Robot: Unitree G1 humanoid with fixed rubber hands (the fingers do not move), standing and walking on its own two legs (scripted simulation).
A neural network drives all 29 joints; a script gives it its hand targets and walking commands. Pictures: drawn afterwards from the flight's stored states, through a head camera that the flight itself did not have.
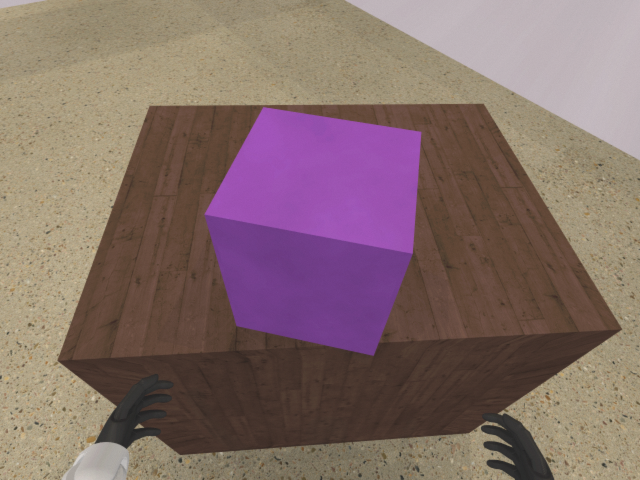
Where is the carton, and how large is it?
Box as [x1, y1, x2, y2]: [204, 107, 420, 355]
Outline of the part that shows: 263,107 204,214 236,325 373,355 412,254 420,132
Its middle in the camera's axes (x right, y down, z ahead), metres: +0.00 +0.00 +0.53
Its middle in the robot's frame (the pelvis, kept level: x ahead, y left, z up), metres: +0.41 +0.00 +0.06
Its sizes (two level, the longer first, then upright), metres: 0.210 0.200 0.250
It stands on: a pedestal, 0.70 m high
